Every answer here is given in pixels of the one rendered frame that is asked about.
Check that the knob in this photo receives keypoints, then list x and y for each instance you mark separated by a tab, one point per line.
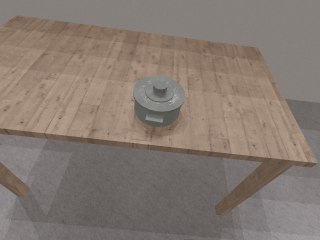
160	86

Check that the table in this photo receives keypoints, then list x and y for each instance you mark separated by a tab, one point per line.
74	82

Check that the pot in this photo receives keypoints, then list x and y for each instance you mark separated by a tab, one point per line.
155	119

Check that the lid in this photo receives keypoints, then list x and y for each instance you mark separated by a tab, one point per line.
151	101

